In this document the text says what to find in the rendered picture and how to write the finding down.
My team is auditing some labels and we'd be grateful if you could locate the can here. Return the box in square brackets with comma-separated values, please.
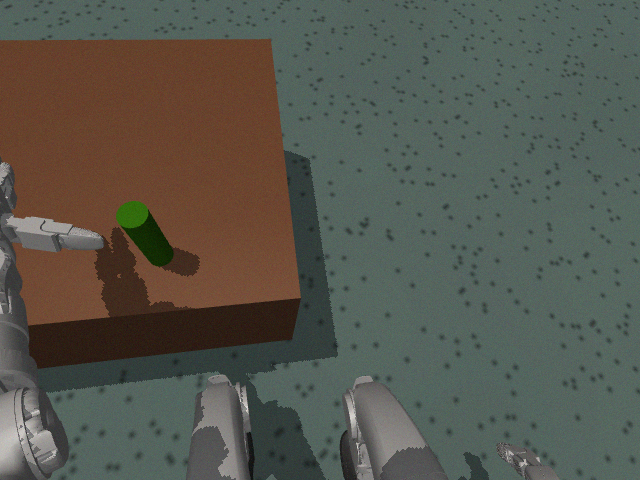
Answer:
[116, 201, 174, 266]

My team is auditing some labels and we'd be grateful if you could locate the left robot arm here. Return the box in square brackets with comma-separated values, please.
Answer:
[0, 231, 69, 480]

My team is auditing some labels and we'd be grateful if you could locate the right robot foot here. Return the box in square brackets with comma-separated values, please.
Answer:
[340, 430, 357, 480]

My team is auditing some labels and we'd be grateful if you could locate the left robot hand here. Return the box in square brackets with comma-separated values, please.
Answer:
[0, 157, 104, 252]

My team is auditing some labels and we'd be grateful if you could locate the right robot hand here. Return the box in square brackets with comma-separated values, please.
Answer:
[496, 442, 560, 480]

